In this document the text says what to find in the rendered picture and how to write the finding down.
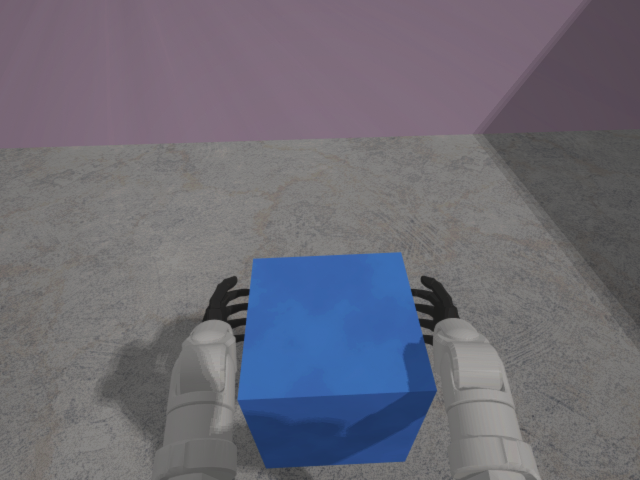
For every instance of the robot left forearm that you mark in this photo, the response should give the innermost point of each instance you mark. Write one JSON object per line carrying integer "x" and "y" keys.
{"x": 199, "y": 425}

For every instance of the left robot hand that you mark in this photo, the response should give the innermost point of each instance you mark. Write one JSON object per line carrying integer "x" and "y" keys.
{"x": 217, "y": 309}

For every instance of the carton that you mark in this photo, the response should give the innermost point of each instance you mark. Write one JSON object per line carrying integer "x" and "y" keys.
{"x": 334, "y": 368}

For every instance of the robot right forearm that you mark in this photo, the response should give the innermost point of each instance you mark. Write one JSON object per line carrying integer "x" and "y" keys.
{"x": 486, "y": 442}

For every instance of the right robot hand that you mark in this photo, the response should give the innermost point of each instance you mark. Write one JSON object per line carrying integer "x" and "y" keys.
{"x": 443, "y": 306}

